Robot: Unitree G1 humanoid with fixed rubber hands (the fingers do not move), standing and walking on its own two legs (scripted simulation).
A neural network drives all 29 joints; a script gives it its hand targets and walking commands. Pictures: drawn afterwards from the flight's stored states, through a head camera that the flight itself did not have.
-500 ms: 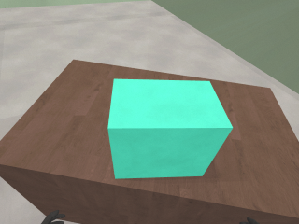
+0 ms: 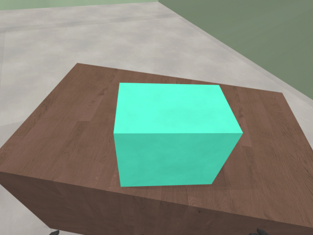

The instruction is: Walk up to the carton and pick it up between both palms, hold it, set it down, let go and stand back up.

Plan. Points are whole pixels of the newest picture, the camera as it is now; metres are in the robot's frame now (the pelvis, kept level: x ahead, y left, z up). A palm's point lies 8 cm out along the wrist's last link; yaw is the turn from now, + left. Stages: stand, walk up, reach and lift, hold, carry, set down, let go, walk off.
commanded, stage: stand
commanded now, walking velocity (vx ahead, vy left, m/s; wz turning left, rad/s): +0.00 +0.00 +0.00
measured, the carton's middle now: (168, 137) +0.42 +0.02 +0.02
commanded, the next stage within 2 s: none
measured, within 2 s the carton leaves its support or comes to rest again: neither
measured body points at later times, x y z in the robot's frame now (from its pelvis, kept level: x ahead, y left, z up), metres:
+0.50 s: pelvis -0.01 +0.00 +0.00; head -0.02 +0.02 +0.45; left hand +0.07 +0.29 -0.12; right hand +0.15 -0.28 -0.08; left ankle -0.02 +0.13 -0.74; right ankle -0.01 -0.10 -0.74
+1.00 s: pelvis -0.01 +0.00 +0.00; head -0.02 +0.02 +0.45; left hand +0.06 +0.29 -0.12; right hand +0.15 -0.28 -0.08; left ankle -0.02 +0.13 -0.74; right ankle -0.01 -0.10 -0.74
